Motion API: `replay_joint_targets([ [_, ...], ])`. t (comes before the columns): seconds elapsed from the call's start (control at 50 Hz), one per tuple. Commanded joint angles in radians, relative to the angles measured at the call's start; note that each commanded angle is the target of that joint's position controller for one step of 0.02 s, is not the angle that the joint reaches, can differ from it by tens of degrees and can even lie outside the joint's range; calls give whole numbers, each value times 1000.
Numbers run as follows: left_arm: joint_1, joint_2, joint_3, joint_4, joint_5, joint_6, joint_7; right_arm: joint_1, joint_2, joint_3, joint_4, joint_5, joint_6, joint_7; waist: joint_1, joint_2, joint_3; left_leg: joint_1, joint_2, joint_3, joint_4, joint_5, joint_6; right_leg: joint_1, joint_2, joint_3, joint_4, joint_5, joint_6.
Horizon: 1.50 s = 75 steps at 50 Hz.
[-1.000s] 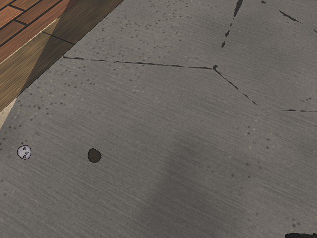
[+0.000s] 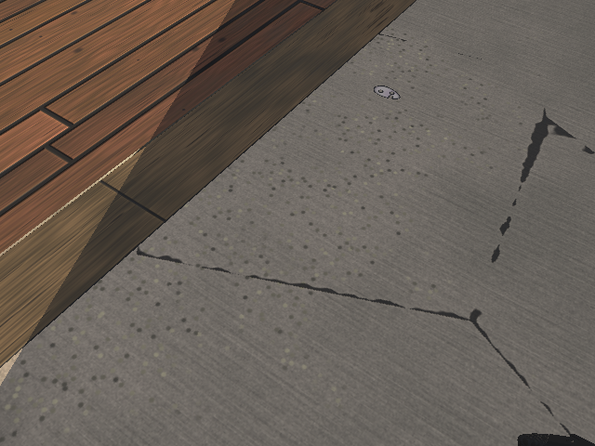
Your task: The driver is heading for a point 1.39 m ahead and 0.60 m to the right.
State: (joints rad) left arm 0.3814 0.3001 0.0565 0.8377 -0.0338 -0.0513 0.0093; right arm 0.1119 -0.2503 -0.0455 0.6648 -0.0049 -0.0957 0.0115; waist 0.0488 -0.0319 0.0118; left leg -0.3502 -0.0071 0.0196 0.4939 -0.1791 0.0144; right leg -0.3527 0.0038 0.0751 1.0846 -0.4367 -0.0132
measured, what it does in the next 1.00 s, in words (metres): walks ahead, turning right: right foot, then left foot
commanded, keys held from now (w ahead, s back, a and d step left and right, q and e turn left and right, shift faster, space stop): w+e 0.86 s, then w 0.14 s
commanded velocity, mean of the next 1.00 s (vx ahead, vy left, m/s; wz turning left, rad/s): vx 0.50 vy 0.00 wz -0.55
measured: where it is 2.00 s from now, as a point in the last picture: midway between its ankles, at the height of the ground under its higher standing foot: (494, 286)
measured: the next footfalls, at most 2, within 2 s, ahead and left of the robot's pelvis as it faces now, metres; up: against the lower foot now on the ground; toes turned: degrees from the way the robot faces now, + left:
right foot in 0.40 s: +0.34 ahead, -0.18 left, +0.00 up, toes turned -17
left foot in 0.88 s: +0.67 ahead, -0.10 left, +0.00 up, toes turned -35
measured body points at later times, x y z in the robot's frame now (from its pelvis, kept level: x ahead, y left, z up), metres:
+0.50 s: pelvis +0.25 -0.08 -0.01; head +0.29 -0.10 +0.44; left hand +0.49 +0.13 -0.10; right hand +0.25 -0.38 -0.13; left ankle +0.16 +0.10 -0.64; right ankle +0.30 -0.17 -0.73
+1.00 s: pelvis +0.53 -0.14 +0.00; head +0.55 -0.14 +0.45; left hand +0.75 +0.06 -0.12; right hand +0.52 -0.45 -0.09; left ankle +0.64 -0.08 -0.73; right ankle +0.37 -0.19 -0.65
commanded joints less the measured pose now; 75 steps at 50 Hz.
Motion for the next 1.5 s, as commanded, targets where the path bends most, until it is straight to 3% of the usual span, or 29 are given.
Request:
replay_joint_targets([
  [0.02,-66,95,31,-105,6,-4,-2,109,-91,-33,6,-8,-3,-2,-75,153,-19,317,283,-303,-278,4,167,-368,-118,39,86,104,8],
  [0.1,-110,37,21,-144,10,23,-13,90,-126,-51,41,-3,-21,-6,-47,118,17,233,282,-139,-351,177,183,-350,-138,23,-17,202,29],
  [0.3,-369,44,10,-260,13,20,-66,176,-225,-81,119,28,11,-19,-112,79,73,380,295,112,-311,312,118,-294,-93,-88,-433,387,-35],
  [0.34,-345,73,25,-272,17,25,-70,175,-255,-89,124,35,25,-23,-79,106,33,422,296,148,-192,603,96,-204,-37,-144,-449,282,-73],
  [0.38,-114,146,71,-218,14,33,-60,162,-258,-87,119,42,41,-29,57,96,-99,349,249,205,142,800,53,129,55,-191,-516,291,-134],
  [0.4,61,229,106,-176,9,44,-39,184,-217,-68,103,16,37,-33,123,-1,-195,105,208,209,450,520,5,444,-31,-17,-531,309,-191],
  [0.42,17,343,117,-187,-1,34,-35,276,-72,-18,40,-23,12,-18,-9,-268,-289,-338,4,112,795,-392,-55,744,-289,569,-643,107,-384],
  [0.44,45,251,89,-220,7,18,-40,167,-154,-29,38,15,-23,-6,74,-135,-384,-437,2,-104,889,-417,-37,769,-335,747,-784,-20,-395],
  [0.46,11,198,72,-208,16,3,-43,75,-200,-40,9,50,-40,1,81,-85,-234,-507,43,-103,870,-317,-13,670,-310,608,-803,56,-344],
  [0.5,-112,145,54,-222,18,-5,-38,69,-187,-38,22,10,-49,-13,-6,15,-101,-398,112,-103,700,-183,-11,393,-232,404,-804,271,-288],
  [0.52,-151,125,46,-239,32,-6,-33,91,-192,-44,28,1,-39,-14,-43,-11,-85,-322,131,-112,657,-149,-17,299,-207,353,-822,359,-283],
  [0.6,-145,145,51,-230,27,-13,-14,67,-146,-35,18,-13,-4,-14,-63,-2,-41,-265,111,-81,485,-47,-71,142,-161,244,-869,507,-290],
  [0.7,-70,163,59,-193,14,-3,6,-122,-102,-12,-27,-3,-10,0,8,-33,4,-175,38,-71,128,261,-88,78,-92,183,-856,375,-216],
  [0.8,-13,153,60,-162,7,10,11,-165,-152,-29,-49,13,-27,18,12,-62,4,-121,15,-114,3,200,-54,190,-141,311,-746,304,-188],
  [0.86,-36,120,51,-168,12,18,10,-7,-190,-55,-12,8,-39,9,-75,-89,-59,109,17,-86,-61,119,8,189,-96,325,-588,385,-139],
  [0.88,-35,59,28,-180,25,15,6,131,-234,-68,4,-10,-43,2,-136,-19,-186,338,150,-198,-37,86,69,107,-44,251,-351,326,-104],
  [0.9,100,-6,8,-200,5,5,7,246,-322,-90,36,-26,-32,2,-98,265,-324,684,371,-628,-102,-105,234,-230,105,107,-9,-27,-22],
  [0.92,127,67,13,-182,-9,-1,10,272,-260,-81,58,4,-26,14,-108,311,-309,699,423,-855,-193,-368,267,-395,58,116,155,-151,-7],
  [0.96,-47,139,32,-191,4,3,11,170,-159,-49,40,3,-14,12,-123,128,-89,465,330,-579,-219,-297,192,-421,-14,85,197,5,0],
  [1.0,-113,111,33,-211,21,-2,4,119,-121,-32,51,-10,-10,10,-85,120,-5,295,256,-409,-260,-85,178,-362,-64,71,90,88,-4],
  [1.14,-223,20,-4,-241,29,-12,-18,154,-187,-46,104,16,-11,2,-89,112,9,224,221,-194,-352,164,205,-285,-101,-20,-285,299,16],
  [1.28,-394,43,-4,-288,13,-26,-43,257,-225,-49,169,35,18,-1,-128,118,43,303,254,-137,-309,217,160,-188,-55,-59,-533,395,-10],
  [1.32,-351,68,8,-280,16,-29,-46,250,-242,-52,178,37,30,-5,-83,123,20,333,262,-122,-236,352,138,-92,-31,-81,-582,353,-41],
  [1.36,-112,142,49,-209,27,-25,-33,245,-209,-36,174,30,34,-11,38,89,-134,238,180,-38,67,513,84,278,-25,-85,-610,367,-96],
  [1.38,48,226,69,-187,43,-17,-20,259,-135,-8,137,2,26,-12,81,-65,-285,-23,100,19,414,207,30,591,-256,213,-599,341,-185],
  [1.4,69,259,71,-175,35,-13,-26,337,-77,12,131,9,6,-9,36,-277,-368,-299,-30,-47,662,-396,0,739,-401,612,-735,157,-303],
  [1.42,37,169,46,-178,24,-15,-29,267,-183,-15,131,31,-5,-2,57,-161,-269,-410,31,-117,756,-384,8,672,-367,580,-772,50,-273],
  [1.44,-25,141,34,-182,21,-19,-31,195,-203,-22,109,42,-13,4,41,-123,-148,-440,74,-94,743,-287,19,551,-330,439,-791,105,-241],
  [1.5,-144,87,18,-188,42,-29,-38,171,-164,-23,115,17,0,1,-42,-62,-47,-313,146,-86,629,-114,-1,287,-237,244,-873,351,-220],
])
Velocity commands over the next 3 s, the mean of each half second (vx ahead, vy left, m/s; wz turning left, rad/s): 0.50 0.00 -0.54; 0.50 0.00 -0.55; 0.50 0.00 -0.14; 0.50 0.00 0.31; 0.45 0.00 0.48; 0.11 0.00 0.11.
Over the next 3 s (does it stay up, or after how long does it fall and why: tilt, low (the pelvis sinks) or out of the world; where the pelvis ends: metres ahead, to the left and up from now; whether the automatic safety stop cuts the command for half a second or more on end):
stays up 1.33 -0.60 0.00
